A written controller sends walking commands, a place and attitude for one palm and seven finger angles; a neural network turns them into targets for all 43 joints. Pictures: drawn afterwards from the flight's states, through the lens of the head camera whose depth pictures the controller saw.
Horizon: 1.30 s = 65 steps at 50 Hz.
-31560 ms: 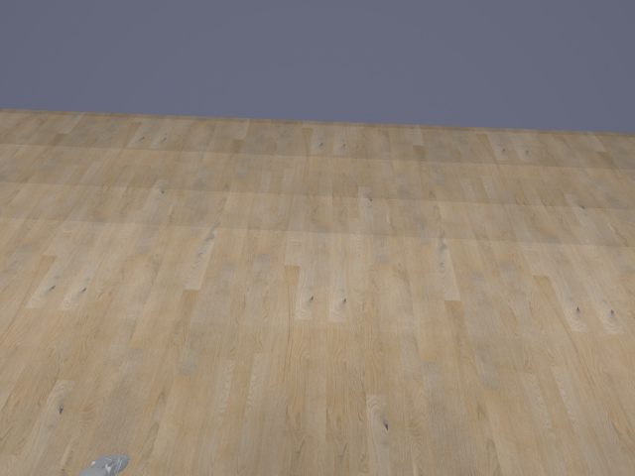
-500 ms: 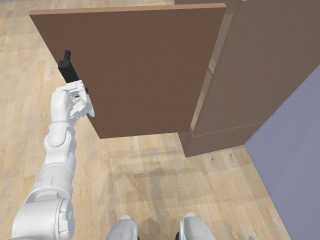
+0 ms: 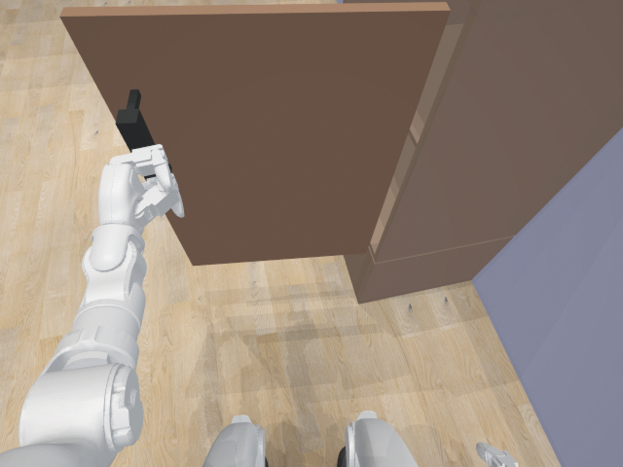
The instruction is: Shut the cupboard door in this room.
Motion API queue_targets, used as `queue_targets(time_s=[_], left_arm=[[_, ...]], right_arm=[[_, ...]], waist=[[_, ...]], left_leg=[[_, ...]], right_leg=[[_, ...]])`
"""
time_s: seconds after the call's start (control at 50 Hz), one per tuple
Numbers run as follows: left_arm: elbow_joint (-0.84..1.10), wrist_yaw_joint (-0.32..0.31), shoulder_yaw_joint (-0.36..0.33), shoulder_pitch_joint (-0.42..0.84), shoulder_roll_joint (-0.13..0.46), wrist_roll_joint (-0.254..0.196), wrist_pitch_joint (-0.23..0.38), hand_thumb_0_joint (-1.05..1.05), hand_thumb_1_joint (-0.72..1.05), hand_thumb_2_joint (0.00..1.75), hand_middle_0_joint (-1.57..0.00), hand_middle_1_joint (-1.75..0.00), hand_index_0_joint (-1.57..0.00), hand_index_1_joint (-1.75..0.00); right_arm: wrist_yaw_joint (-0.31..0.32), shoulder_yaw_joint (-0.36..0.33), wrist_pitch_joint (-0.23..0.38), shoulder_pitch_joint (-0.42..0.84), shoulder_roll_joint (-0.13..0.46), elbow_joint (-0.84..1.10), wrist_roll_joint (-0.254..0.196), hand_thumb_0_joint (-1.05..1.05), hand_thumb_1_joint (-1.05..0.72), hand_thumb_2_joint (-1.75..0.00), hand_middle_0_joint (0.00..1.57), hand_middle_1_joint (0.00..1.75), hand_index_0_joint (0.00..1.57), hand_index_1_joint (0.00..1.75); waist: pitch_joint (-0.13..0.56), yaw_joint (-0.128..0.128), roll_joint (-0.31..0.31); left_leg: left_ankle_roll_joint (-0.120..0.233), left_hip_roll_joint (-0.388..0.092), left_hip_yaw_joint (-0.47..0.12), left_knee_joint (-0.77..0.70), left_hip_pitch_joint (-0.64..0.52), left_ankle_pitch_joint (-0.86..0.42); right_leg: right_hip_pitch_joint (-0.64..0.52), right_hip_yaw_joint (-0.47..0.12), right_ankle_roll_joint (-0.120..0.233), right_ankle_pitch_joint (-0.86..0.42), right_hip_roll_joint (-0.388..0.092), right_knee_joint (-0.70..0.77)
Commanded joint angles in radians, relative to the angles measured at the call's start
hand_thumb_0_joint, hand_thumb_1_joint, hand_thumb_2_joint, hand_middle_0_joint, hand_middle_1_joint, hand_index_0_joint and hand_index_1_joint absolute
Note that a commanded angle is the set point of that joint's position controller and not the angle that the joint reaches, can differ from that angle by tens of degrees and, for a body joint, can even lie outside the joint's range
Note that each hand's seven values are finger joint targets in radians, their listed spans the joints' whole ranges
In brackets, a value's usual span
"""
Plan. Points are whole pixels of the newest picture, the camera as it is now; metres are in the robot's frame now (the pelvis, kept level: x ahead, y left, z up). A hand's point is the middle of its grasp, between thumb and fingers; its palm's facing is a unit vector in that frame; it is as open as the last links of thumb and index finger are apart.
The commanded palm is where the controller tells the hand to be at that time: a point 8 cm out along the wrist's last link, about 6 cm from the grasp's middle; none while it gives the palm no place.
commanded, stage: push the door shut along its arc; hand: left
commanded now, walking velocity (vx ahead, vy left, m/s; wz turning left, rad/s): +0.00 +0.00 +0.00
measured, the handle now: (151, 149) +0.53 +0.22 +0.06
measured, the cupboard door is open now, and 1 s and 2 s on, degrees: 83 65 62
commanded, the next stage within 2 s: pull the fist back off the door in 1.20 s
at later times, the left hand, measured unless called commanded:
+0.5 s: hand (190, 150) +0.52 +0.16 +0.06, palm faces -0.10 -1.00 -0.02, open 3.1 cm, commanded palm +0.51 +0.20 +0.06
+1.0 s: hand (204, 122) +0.57 +0.15 +0.07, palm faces -0.24 -0.97 -0.02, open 3.1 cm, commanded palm +0.58 +0.17 +0.06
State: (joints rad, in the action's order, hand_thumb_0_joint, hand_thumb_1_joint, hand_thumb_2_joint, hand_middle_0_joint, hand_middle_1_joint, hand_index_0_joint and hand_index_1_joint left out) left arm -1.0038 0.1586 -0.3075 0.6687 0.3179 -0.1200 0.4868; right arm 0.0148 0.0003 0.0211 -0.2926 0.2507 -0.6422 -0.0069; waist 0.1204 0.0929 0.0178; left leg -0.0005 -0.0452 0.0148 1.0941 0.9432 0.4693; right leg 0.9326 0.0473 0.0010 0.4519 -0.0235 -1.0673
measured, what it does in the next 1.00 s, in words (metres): stands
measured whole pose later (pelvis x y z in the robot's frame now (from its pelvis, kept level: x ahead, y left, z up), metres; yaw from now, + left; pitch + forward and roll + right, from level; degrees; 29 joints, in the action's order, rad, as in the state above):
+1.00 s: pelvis +0.00 +0.01 -0.03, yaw -2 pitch +28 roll -5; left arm -1.30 0.40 -0.35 1.21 0.64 -0.04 0.29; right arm 0.00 0.04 0.03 -0.40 0.27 -0.65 0.01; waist 0.10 0.25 0.05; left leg 0.01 -0.07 -0.02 1.25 1.23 0.51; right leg 1.19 0.07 -0.01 0.45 0.01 -1.15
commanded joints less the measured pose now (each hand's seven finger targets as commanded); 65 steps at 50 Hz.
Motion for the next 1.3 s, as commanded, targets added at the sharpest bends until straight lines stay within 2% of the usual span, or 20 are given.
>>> queue_targets(time_s=[0.0, 0.04, 0.06, 0.1, 0.12, 0.18, 0.2, 0.28, 0.34, 0.38, 0.7, 0.78, 0.88, 0.92, 1.02, 1.08, 1.12, 1.14, 1.18, 1.28], left_arm=[[0.171, 0.034, 0.002, 0.525, 0.208, -0.013, 0.065, 0.0, 0.9, 0.9, -1.3, -1.5, -1.3, -1.5], [0.155, 0.048, -0.006, 0.554, 0.225, -0.016, 0.058, 0.0, 0.9, 0.9, -1.3, -1.5, -1.3, -1.5], [0.139, 0.057, 0.028, 0.579, 0.191, -0.018, 0.051, 0.0, 0.9, 0.9, -1.3, -1.5, -1.3, -1.5], [0.126, 0.063, 0.003, 0.609, 0.229, -0.017, 0.045, 0.0, 0.9, 0.9, -1.3, -1.5, -1.3, -1.5], [0.107, 0.071, 0.018, 0.618, 0.217, -0.016, 0.04, 0.0, 0.9, 0.9, -1.3, -1.5, -1.3, -1.5], [0.08, 0.081, 0.02, 0.695, 0.237, -0.009, 0.026, 0.0, 0.9, 0.9, -1.3, -1.5, -1.3, -1.5], [0.094, 0.084, 0.019, 0.711, 0.242, -0.005, 0.029, 0.0, 0.9, 0.9, -1.3, -1.5, -1.3, -1.5], [0.028, 0.097, -0.02, 0.753, 0.311, 0.006, 0.005, 0.0, 0.9, 0.9, -1.3, -1.5, -1.3, -1.5], [0.015, 0.115, -0.025, 0.794, 0.341, 0.012, -0.01, 0.0, 0.9, 0.9, -1.3, -1.5, -1.3, -1.5], [0.012, 0.127, -0.06, 0.807, 0.398, 0.02, -0.016, 0.0, 0.9, 0.9, -1.3, -1.5, -1.3, -1.5], [-0.043, 0.212, -0.112, 0.932, 0.553, 0.051, -0.093, 0.0, 0.9, 0.9, -1.3, -1.5, -1.3, -1.5], [-0.042, 0.235, -0.071, 0.992, 0.515, 0.051, -0.105, 0.0, 0.9, 0.9, -1.3, -1.5, -1.3, -1.5], [-0.053, 0.243, -0.069, 1.058, 0.534, 0.058, -0.123, 0.0, 0.9, 0.9, -1.3, -1.5, -1.3, -1.5], [-0.049, 0.244, -0.037, 1.084, 0.491, 0.06, -0.125, 0.0, 0.9, 0.9, -1.3, -1.5, -1.3, -1.5], [-0.096, 0.235, -0.023, 1.138, 0.473, 0.073, -0.152, 0.0, 0.9, 0.9, -1.3, -1.5, -1.3, -1.5], [-0.158, 0.225, -0.028, 1.163, 0.499, 0.095, -0.18, 0.0, 0.9, 0.9, -1.3, -1.5, -1.3, -1.5], [-0.162, 0.22, -0.099, 1.155, 0.604, 0.112, -0.179, 0.0, 0.9, 0.9, -1.3, -1.5, -1.3, -1.5], [-0.156, 0.223, -0.095, 1.147, 0.617, 0.122, -0.179, 0.0, 0.9, 0.9, -1.3, -1.5, -1.3, -1.5], [-0.145, 0.231, -0.099, 1.139, 0.633, 0.135, -0.18, 0.0, 0.9, 0.9, -1.3, -1.5, -1.3, -1.5], [-0.173, 0.252, -0.049, 1.234, 0.61, 0.146, -0.217, 0.0, 0.9, 0.9, -1.3, -1.5, -1.3, -1.5]], right_arm=[[0.012, -0.058, 0.033, -0.113, 0.168, 0.06, -0.001, 0.0, -0.9, -0.9, 0.2, 0.3, 0.2, 0.3], [0.012, -0.058, 0.033, -0.126, 0.175, 0.056, -0.001, 0.0, -0.9, -0.9, 0.2, 0.3, 0.2, 0.3], [0.011, -0.058, 0.034, -0.126, 0.172, 0.054, -0.003, 0.0, -0.9, -0.9, 0.2, 0.3, 0.2, 0.3], [0.011, -0.06, 0.032, -0.143, 0.184, 0.045, 0.0, 0.0, -0.9, -0.9, 0.2, 0.3, 0.2, 0.3], [0.01, -0.058, 0.032, -0.149, 0.184, 0.048, 0.0, 0.0, -0.9, -0.9, 0.2, 0.3, 0.2, 0.3], [0.011, -0.056, 0.03, -0.16, 0.19, 0.038, 0.001, 0.0, -0.9, -0.9, 0.2, 0.3, 0.2, 0.3], [0.01, -0.057, 0.031, -0.165, 0.19, 0.038, 0.003, 0.0, -0.9, -0.9, 0.2, 0.3, 0.2, 0.3], [0.008, -0.051, 0.025, -0.194, 0.2, 0.031, 0.005, 0.0, -0.9, -0.9, 0.2, 0.3, 0.2, 0.3], [0.006, -0.046, 0.025, -0.208, 0.203, 0.035, 0.005, 0.0, -0.9, -0.9, 0.2, 0.3, 0.2, 0.3], [0.006, -0.045, 0.022, -0.223, 0.207, 0.036, 0.007, 0.0, -0.9, -0.9, 0.2, 0.3, 0.2, 0.3], [0.0, -0.031, 0.011, -0.304, 0.219, 0.04, 0.012, 0.0, -0.9, -0.9, 0.2, 0.3, 0.2, 0.3], [-0.001, -0.031, 0.014, -0.314, 0.217, 0.029, 0.014, 0.0, -0.9, -0.9, 0.2, 0.3, 0.2, 0.3], [0.003, -0.027, 0.017, -0.327, 0.223, 0.014, 0.018, 0.0, -0.9, -0.9, 0.2, 0.3, 0.2, 0.3], [0.002, -0.029, 0.021, -0.335, 0.222, 0.011, 0.02, 0.0, -0.9, -0.9, 0.2, 0.3, 0.2, 0.3], [0.001, -0.026, 0.023, -0.351, 0.227, -0.001, 0.029, 0.0, -0.9, -0.9, 0.2, 0.3, 0.2, 0.3], [0.002, -0.016, 0.021, -0.352, 0.229, 0.006, 0.033, 0.0, -0.9, -0.9, 0.2, 0.3, 0.2, 0.3], [0.005, -0.009, 0.022, -0.361, 0.232, 0.018, 0.038, 0.0, -0.9, -0.9, 0.2, 0.3, 0.2, 0.3], [0.005, -0.007, 0.019, -0.359, 0.231, 0.026, 0.04, 0.0, -0.9, -0.9, 0.2, 0.3, 0.2, 0.3], [0.005, -0.009, 0.015, -0.361, 0.228, 0.034, 0.041, 0.0, -0.9, -0.9, 0.2, 0.3, 0.2, 0.3], [0.01, -0.007, 0.013, -0.377, 0.229, 0.022, 0.036, 0.0, -0.9, -0.9, 0.2, 0.3, 0.2, 0.3]], waist=[[0.426, 0.045, 0.072], [0.456, 0.049, 0.077], [0.439, 0.065, 0.079], [0.453, 0.071, 0.05], [0.447, 0.072, 0.078], [0.437, 0.101, 0.056], [0.465, 0.095, 0.091], [0.458, 0.11, 0.073], [0.486, 0.124, 0.104], [0.508, 0.118, 0.111], [0.548, 0.163, 0.164], [0.554, 0.182, 0.203], [0.544, 0.203, 0.213], [0.559, 0.216, 0.245], [0.55, 0.235, 0.266], [0.511, 0.253, 0.222], [0.547, 0.236, 0.225], [0.572, 0.23, 0.242], [0.589, 0.229, 0.231], [0.568, 0.274, 0.23]], left_leg=[[0.016, 0.034, -0.048, -0.12, -0.265, -0.213], [0.015, 0.031, -0.058, -0.11, -0.284, -0.247], [0.017, 0.031, -0.058, -0.106, -0.284, -0.242], [0.019, 0.027, -0.067, -0.1, -0.277, -0.25], [0.018, 0.027, -0.072, -0.097, -0.283, -0.256], [0.023, 0.026, -0.078, -0.087, -0.249, -0.214], [0.022, 0.027, -0.079, -0.083, -0.262, -0.228], [0.026, 0.023, -0.084, -0.068, -0.227, -0.225], [0.032, 0.023, -0.08, -0.052, -0.217, -0.223], [0.033, 0.022, -0.077, -0.042, -0.198, -0.233], [0.042, 0.006, -0.077, 0.015, -0.162, -0.297], [0.038, 0.004, -0.087, 0.023, -0.202, -0.309], [0.037, -0.003, -0.101, 0.031, -0.219, -0.323], [0.034, -0.004, -0.114, 0.035, -0.279, -0.356], [0.029, -0.008, -0.135, 0.047, -0.308, -0.4], [0.036, -0.005, -0.123, 0.063, -0.22, -0.346], [0.04, -0.002, -0.114, 0.078, -0.179, -0.359], [0.039, 0.0, -0.111, 0.083, -0.175, -0.377], [0.04, -0.001, -0.102, 0.096, -0.157, -0.391], [0.047, -0.003, -0.106, 0.11, -0.129, -0.354]], right_leg=[[-0.139, -0.028, 0.02, -0.216, 0.04, 0.122], [-0.122, -0.022, 0.021, -0.232, 0.04, 0.109], [-0.102, -0.023, 0.02, -0.226, 0.041, 0.114], [-0.1, -0.021, 0.019, -0.228, 0.043, 0.109], [-0.075, -0.017, 0.023, -0.222, 0.045, 0.101], [-0.052, -0.022, 0.018, -0.186, 0.044, 0.106], [-0.052, -0.021, 0.021, -0.191, 0.043, 0.099], [-0.04, -0.022, 0.02, -0.182, 0.047, 0.095], [-0.03, -0.029, 0.02, -0.181, 0.05, 0.091], [-0.048, -0.033, 0.02, -0.191, 0.05, 0.085], [-0.022, -0.031, 0.02, -0.239, 0.068, 0.063], [0.026, -0.021, 0.022, -0.23, 0.071, 0.06], [0.075, -0.008, 0.024, -0.22, 0.073, 0.054], [0.128, 0.003, 0.03, -0.22, 0.076, 0.045], [0.193, 0.018, 0.033, -0.22, 0.076, 0.03], [0.192, 0.016, 0.027, -0.201, 0.076, 0.028], [0.142, 0.013, 0.03, -0.227, 0.079, 0.01], [0.128, 0.01, 0.03, -0.244, 0.077, 0.003], [0.105, 0.007, 0.027, -0.274, 0.079, -0.003], [0.143, 0.011, 0.021, -0.251, 0.083, -0.002]])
